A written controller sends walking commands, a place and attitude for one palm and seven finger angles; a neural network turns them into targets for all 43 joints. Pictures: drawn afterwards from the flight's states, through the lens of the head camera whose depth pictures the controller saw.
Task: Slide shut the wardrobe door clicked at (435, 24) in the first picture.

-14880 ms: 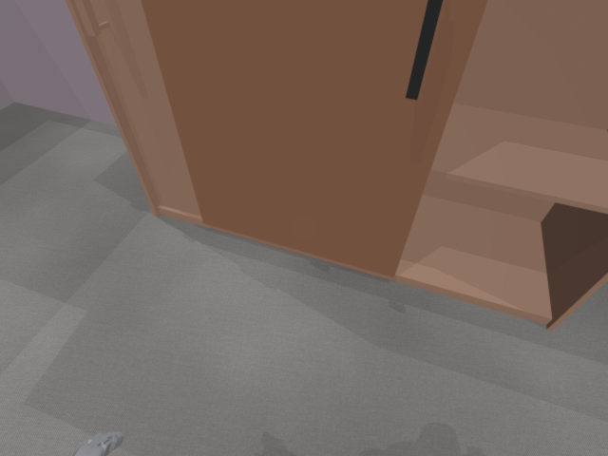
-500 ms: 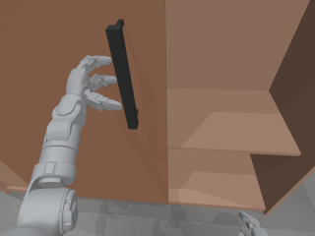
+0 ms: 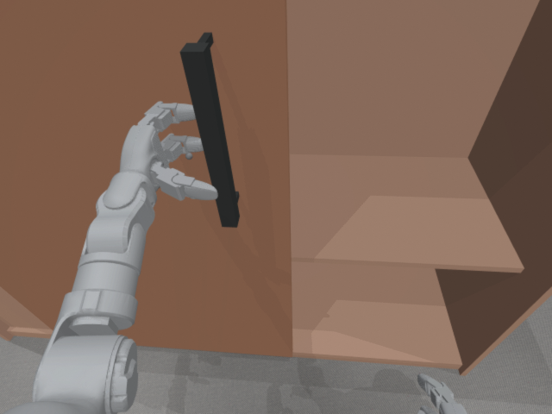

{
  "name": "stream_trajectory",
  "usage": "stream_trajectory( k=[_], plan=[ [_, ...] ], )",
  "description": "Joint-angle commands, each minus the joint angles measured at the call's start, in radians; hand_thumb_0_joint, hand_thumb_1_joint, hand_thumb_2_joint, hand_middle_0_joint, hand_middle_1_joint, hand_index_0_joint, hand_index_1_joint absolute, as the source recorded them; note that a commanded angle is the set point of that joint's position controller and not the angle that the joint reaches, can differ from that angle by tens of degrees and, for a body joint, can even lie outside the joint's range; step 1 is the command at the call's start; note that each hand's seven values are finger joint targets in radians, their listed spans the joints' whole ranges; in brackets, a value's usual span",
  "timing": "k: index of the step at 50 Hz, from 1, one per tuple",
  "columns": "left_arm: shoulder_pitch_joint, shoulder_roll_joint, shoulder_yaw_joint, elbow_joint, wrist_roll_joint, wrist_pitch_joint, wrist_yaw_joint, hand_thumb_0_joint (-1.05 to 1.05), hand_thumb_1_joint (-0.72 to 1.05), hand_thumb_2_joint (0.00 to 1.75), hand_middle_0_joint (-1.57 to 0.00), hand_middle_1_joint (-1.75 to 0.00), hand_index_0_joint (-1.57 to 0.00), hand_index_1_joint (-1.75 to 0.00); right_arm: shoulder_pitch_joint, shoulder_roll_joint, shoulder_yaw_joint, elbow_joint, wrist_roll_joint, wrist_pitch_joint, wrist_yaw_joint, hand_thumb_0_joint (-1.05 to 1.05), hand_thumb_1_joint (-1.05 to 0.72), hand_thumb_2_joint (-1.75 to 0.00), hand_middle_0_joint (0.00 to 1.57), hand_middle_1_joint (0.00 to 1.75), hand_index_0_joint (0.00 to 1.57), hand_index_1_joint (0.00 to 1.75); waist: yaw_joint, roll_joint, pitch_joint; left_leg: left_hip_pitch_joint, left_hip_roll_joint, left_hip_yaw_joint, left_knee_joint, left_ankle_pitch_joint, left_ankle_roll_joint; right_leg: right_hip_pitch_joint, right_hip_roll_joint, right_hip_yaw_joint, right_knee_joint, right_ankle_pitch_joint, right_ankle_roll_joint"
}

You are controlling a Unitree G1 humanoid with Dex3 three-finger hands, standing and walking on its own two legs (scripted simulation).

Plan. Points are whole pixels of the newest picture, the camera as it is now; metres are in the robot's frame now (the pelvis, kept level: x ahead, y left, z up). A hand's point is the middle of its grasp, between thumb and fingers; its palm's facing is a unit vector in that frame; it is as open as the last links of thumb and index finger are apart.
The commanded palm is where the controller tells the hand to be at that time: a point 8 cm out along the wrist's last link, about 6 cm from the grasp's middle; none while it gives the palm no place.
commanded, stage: feel for the door with the fingertips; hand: left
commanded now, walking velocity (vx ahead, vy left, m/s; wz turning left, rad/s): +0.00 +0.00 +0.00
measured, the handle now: (220, 143) +0.44 +0.10 +0.20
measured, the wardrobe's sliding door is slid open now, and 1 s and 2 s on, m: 0.57 0.57 0.57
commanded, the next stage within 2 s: slide the fingers in behind the handle in 0.42 s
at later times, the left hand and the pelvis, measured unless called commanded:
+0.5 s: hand (208, 154) +0.41 +0.11 +0.20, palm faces -0.02 -1.00 -0.01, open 13.9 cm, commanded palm +0.39 +0.16 +0.19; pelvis +0.00 +0.00 +0.00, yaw +1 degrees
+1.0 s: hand (217, 162) +0.40 +0.10 +0.20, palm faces -0.06 -1.00 -0.01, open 14.0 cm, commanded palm +0.38 +0.15 +0.19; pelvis -0.01 +0.00 +0.00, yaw -1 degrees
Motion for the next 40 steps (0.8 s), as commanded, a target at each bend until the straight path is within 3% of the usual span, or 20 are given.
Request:
stream_trajectory(
  k=[1,4,8,11,15,17,19,20,21,23,24,27,28,33,39,40],
  plan=[
    [-0.516,0.13,0.002,-0.262,-0.013,-0.088,0.004,0.0,-0.5,0.3,-0.3,-1.2,-0.3,-1.2,-0.099,-0.104,-0.041,-0.142,0.003,-0.06,0.0,0.0,-0.9,-0.9,0.2,0.3,0.2,0.3,-0.009,-0.06,-0.262,0.114,0.01,-0.012,-0.028,0.272,0.02,0.062,-0.011,0.003,-0.039,0.293,-0.003],
    [-0.504,0.135,0.014,-0.28,-0.019,-0.078,0.009,0.0,-0.5,0.3,-0.3,-1.2,-0.3,-1.2,-0.106,-0.106,-0.042,-0.145,0.004,-0.062,0.0,0.0,-0.9,-0.9,0.2,0.3,0.2,0.3,-0.005,-0.083,-0.286,0.122,0.009,-0.01,-0.028,0.273,0.022,0.073,-0.011,0.008,-0.039,0.3,0.0],
    [-0.505,0.099,-0.019,-0.236,-0.008,-0.056,0.028,0.0,-0.5,0.3,-0.3,-1.2,-0.3,-1.2,-0.11,-0.102,-0.041,-0.133,0.007,-0.052,0.0,0.0,-0.9,-0.9,0.2,0.3,0.2,0.3,-0.014,-0.085,-0.222,0.095,0.01,-0.011,-0.036,0.215,0.021,0.03,-0.009,0.004,-0.052,0.233,0.001],
    [-0.508,0.076,-0.041,-0.266,-0.001,-0.054,0.042,0.0,-0.5,0.3,-0.3,-1.2,-0.3,-1.2,-0.117,-0.1,-0.043,-0.137,0.006,-0.052,0.002,0.0,-0.9,-0.9,0.2,0.3,0.2,0.3,-0.011,-0.066,-0.239,0.11,0.011,-0.014,-0.033,0.224,0.019,0.03,-0.011,0.004,-0.048,0.225,-0.002],
    [-0.565,-0.012,-0.116,-0.29,-0.002,-0.049,0.05,0.0,-0.5,0.3,-0.3,-1.2,-0.3,-1.2,-0.119,-0.092,-0.042,-0.132,0.005,-0.056,0.006,0.0,-0.9,-0.9,0.2,0.3,0.2,0.3,-0.029,-0.048,-0.259,0.144,0.012,-0.022,-0.027,0.244,0.014,0.006,-0.008,0.0,-0.04,0.239,-0.002],
    [-0.561,0.054,-0.051,-0.27,-0.002,-0.048,0.065,0.0,-0.5,0.3,-0.3,-1.2,-0.3,-1.2,-0.111,-0.1,-0.045,-0.123,0.001,-0.051,0.002,0.0,-0.9,-0.9,0.2,0.3,0.2,0.3,-0.019,-0.079,-0.271,0.137,0.012,-0.025,-0.027,0.246,0.015,0.021,-0.007,0.001,-0.04,0.239,-0.003],
    [-0.559,0.078,-0.018,-0.232,-0.002,-0.04,0.078,0.0,-0.5,0.3,-0.3,-1.2,-0.3,-1.2,-0.114,-0.097,-0.039,-0.12,-0.002,-0.041,-0.001,0.0,-0.9,-0.9,0.2,0.3,0.2,0.3,-0.009,-0.119,-0.265,0.107,0.008,-0.017,-0.032,0.235,0.017,0.041,-0.008,0.004,-0.042,0.239,0.001],
    [-0.581,0.079,-0.018,-0.214,0.003,-0.039,0.086,0.0,-0.5,0.3,-0.3,-1.2,-0.3,-1.2,-0.112,-0.096,-0.037,-0.116,-0.003,-0.038,-0.003,0.0,-0.9,-0.9,0.2,0.3,0.2,0.3,-0.016,-0.143,-0.257,0.096,0.007,-0.013,-0.033,0.228,0.021,0.044,-0.009,0.005,-0.044,0.239,0.004],
    [-0.58,0.099,-0.008,-0.208,0.007,-0.045,0.091,0.0,-0.5,0.3,-0.3,-1.2,-0.3,-1.2,-0.108,-0.098,-0.039,-0.112,-0.004,-0.034,-0.004,0.0,-0.9,-0.9,0.2,0.3,0.2,0.3,-0.011,-0.135,-0.246,0.086,0.008,-0.011,-0.034,0.218,0.022,0.049,-0.011,0.008,-0.049,0.226,0.004],
    [-0.605,0.062,-0.042,-0.198,0.015,-0.053,0.091,0.0,-0.5,0.3,-0.3,-1.2,-0.3,-1.2,-0.114,-0.089,-0.035,-0.116,-0.001,-0.035,-0.003,0.0,-0.9,-0.9,0.2,0.3,0.2,0.3,-0.02,-0.102,-0.229,0.094,0.007,-0.009,-0.035,0.198,0.024,0.022,-0.012,0.012,-0.054,0.206,0.004],
    [-0.62,0.068,-0.043,-0.177,0.02,-0.056,0.09,0.0,-0.5,0.3,-0.3,-1.2,-0.3,-1.2,-0.105,-0.091,-0.034,-0.11,-0.002,-0.035,-0.005,0.0,-0.9,-0.9,0.2,0.3,0.2,0.3,-0.025,-0.115,-0.228,0.089,0.007,-0.014,-0.037,0.192,0.023,0.019,-0.01,0.01,-0.054,0.198,0.004],
    [-0.643,0.092,-0.027,-0.165,0.024,-0.072,0.09,0.0,-0.5,0.3,-0.3,-1.2,-0.3,-1.2,-0.098,-0.092,-0.035,-0.107,-0.004,-0.033,-0.005,0.0,-0.9,-0.9,0.2,0.3,0.2,0.3,-0.023,-0.069,-0.241,0.094,0.006,-0.012,-0.036,0.192,0.022,0.022,-0.012,0.014,-0.056,0.197,0.001],
    [-0.615,0.107,-0.006,-0.141,0.023,-0.071,0.089,0.0,-0.5,0.3,-0.3,-1.2,-0.3,-1.2,-0.095,-0.091,-0.035,-0.108,-0.004,-0.033,-0.006,0.0,-0.9,-0.9,0.2,0.3,0.2,0.3,-0.016,-0.09,-0.243,0.086,0.005,-0.012,-0.035,0.19,0.023,0.032,-0.012,0.014,-0.056,0.198,0.001],
    [-0.612,0.071,-0.039,-0.16,0.013,-0.091,0.07,0.0,-0.5,0.3,-0.3,-1.2,-0.3,-1.2,-0.1,-0.089,-0.035,-0.12,0.002,-0.044,-0.003,0.0,-0.9,-0.9,0.2,0.3,0.2,0.3,-0.018,-0.074,-0.248,0.085,0.006,-0.013,-0.043,0.163,0.022,0.031,-0.011,0.013,-0.061,0.17,-0.001],
    [-0.518,0.104,0.0,-0.189,0.004,-0.097,0.063,0.0,-0.5,0.3,-0.3,-1.2,-0.3,-1.2,-0.107,-0.094,-0.039,-0.134,0.003,-0.053,0.002,0.0,-0.9,-0.9,0.2,0.3,0.2,0.3,0.005,-0.107,-0.27,0.077,0.008,-0.006,-0.048,0.184,0.023,0.073,-0.011,0.015,-0.057,0.203,0.002],
    [-0.52,0.076,-0.021,-0.201,0.003,-0.095,0.06,0.0,-0.5,0.3,-0.3,-1.2,-0.3,-1.2,-0.11,-0.092,-0.038,-0.138,0.002,-0.056,0.003,0.0,-0.9,-0.9,0.2,0.3,0.2,0.3,0.002,-0.115,-0.263,0.076,0.007,-0.005,-0.05,0.184,0.024,0.071,-0.011,0.013,-0.057,0.206,0.003]
  ],
)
